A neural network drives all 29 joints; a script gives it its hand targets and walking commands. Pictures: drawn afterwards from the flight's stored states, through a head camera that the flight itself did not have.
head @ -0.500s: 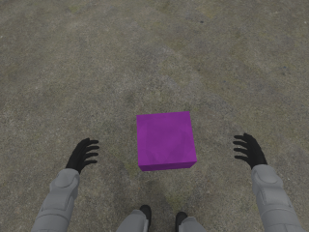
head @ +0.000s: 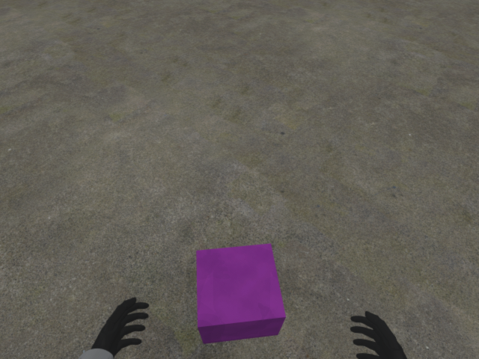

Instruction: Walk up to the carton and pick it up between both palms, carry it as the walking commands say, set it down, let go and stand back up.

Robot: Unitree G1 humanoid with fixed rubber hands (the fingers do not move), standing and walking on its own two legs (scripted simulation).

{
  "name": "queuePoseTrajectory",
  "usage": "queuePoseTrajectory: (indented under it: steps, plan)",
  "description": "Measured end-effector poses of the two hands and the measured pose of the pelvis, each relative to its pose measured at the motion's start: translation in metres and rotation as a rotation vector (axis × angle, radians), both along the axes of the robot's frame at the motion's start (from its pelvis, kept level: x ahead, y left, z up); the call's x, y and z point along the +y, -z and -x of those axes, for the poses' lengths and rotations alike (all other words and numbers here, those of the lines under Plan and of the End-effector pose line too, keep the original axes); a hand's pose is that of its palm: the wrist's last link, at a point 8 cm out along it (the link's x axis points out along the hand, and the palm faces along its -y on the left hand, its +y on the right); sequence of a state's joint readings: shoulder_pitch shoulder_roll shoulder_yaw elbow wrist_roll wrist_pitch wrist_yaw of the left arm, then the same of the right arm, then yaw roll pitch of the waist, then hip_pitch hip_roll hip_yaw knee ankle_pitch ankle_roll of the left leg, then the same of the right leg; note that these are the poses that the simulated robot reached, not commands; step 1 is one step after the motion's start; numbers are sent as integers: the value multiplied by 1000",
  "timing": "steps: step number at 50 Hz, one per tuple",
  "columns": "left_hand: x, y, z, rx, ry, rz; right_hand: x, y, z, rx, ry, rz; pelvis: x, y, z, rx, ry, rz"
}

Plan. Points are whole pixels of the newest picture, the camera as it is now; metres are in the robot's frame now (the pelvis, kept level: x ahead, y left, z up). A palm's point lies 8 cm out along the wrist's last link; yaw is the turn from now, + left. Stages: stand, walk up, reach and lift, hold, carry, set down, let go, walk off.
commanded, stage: let go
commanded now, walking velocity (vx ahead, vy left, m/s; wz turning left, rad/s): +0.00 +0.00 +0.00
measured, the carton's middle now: (237, 293) +0.47 +0.02 -0.66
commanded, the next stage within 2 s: stand in 0.30 s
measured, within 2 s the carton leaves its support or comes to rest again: neither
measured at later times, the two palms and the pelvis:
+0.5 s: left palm out of the picture +0.15 +0.29 -0.08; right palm out of the picture +0.14 -0.28 -0.07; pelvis +0.01 +0.00 +0.00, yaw +1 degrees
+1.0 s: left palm out of the picture +0.15 +0.31 -0.10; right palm out of the picture +0.14 -0.28 -0.08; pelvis +0.02 +0.02 +0.00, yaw -1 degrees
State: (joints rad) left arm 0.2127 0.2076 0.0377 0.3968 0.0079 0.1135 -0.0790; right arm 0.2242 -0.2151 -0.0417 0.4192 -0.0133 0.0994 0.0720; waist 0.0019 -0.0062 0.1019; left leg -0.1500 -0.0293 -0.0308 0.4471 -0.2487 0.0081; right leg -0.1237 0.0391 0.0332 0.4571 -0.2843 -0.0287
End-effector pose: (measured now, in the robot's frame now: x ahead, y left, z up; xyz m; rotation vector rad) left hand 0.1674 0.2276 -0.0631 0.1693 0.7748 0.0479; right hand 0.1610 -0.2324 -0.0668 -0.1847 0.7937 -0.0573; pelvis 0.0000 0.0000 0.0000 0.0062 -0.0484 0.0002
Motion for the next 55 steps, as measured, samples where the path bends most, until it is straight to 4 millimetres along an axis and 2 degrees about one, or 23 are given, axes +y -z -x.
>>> queuePoseTrajectory:
  steps: [7,16,23,29,42,55]
  plan:
    - [0,-1,1,8,1,-15,-3,-2,4,-1,15,-4,-3,1,0,-38,-4,-2]
    - [16,-2,8,28,-68,-52,1,0,0,-11,-4,23,-1,3,0,-23,-20,4]
    - [53,14,15,52,-71,-160,-37,8,15,76,23,173,3,4,-7,34,-13,11]
    - [69,25,15,111,-67,-181,-54,5,16,115,57,229,7,3,-16,48,-4,13]
    - [75,33,5,165,-43,-189,-47,12,13,156,83,230,16,0,-27,43,9,12]
    - [87,34,25,218,-55,-210,-50,17,33,213,105,231,21,-3,-20,26,11,10]
